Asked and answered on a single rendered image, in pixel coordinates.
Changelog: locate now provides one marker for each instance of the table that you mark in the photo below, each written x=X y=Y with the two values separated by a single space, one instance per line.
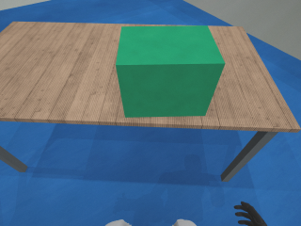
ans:
x=53 y=72

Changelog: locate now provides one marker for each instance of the carton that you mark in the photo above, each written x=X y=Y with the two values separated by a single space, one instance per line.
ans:
x=168 y=70

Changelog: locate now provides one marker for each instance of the robot right hand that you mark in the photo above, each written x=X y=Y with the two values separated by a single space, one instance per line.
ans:
x=252 y=214

